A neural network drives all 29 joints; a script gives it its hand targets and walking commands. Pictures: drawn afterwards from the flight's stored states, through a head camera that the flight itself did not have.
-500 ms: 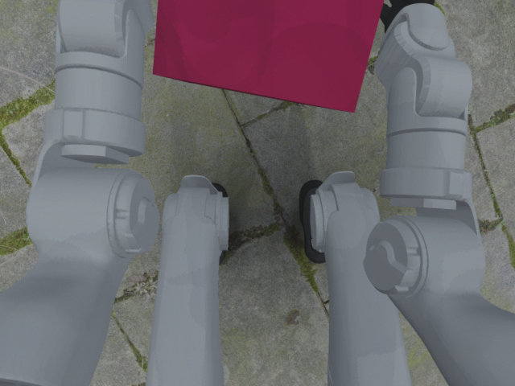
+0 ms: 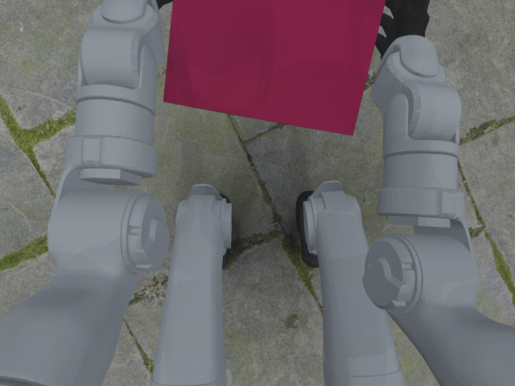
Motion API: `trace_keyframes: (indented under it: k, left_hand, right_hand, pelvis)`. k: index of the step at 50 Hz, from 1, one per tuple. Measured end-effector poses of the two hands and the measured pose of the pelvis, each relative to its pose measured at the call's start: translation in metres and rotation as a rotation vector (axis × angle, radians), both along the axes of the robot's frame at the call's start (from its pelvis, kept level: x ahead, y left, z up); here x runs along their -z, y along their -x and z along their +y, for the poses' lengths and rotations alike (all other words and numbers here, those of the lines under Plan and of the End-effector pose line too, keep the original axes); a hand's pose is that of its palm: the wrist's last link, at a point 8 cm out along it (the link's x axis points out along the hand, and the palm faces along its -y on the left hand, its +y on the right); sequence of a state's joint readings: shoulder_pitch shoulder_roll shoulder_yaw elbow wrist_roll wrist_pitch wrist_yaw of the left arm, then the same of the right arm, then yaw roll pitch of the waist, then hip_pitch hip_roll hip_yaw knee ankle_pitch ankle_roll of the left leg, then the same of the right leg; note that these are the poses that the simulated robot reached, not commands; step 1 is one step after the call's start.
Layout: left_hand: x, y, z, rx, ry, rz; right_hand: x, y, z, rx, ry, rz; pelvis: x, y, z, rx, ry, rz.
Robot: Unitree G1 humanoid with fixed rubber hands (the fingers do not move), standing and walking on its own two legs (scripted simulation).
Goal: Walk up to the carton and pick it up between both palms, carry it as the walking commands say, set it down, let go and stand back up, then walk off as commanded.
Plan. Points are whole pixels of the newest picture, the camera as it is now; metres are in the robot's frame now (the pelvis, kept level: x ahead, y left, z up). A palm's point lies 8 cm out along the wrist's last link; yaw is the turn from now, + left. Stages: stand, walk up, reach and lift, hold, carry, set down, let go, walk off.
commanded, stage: reach and lift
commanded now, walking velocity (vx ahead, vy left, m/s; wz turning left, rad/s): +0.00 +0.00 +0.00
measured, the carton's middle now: (273, 0) +0.58 -0.01 -0.15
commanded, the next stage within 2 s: none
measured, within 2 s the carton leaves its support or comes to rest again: neither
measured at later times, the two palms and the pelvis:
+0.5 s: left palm out of the picture +0.54 +0.13 -0.01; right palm (441, 36) +0.49 -0.15 -0.02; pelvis +0.00 +0.00 +0.06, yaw +0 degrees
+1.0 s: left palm out of the picture +0.51 +0.12 +0.07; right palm out of the picture +0.46 -0.16 +0.07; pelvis +0.02 +0.00 +0.12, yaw +0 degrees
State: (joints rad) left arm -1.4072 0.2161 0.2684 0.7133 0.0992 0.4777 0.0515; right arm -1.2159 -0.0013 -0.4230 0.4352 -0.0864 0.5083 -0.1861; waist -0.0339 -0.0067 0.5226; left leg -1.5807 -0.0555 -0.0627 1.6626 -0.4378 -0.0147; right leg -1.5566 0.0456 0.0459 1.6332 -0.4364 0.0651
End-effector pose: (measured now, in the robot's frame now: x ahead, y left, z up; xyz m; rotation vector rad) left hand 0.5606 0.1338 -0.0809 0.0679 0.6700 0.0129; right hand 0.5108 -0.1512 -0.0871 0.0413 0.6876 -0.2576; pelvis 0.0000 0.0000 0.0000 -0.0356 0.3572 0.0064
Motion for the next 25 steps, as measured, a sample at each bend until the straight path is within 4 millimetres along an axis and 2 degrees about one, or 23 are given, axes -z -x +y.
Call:
trace_keyframes:
  k: [25]
  left_hand:
    - [-0.071, 0.022, -0.003, -0.002, 0.004, -0.002]
  right_hand:
    - [-0.071, 0.022, -0.003, -0.005, 0.010, 0.001]
  pelvis:
    - [-0.056, -0.004, 0.002, -0.010, 0.006, -0.086]
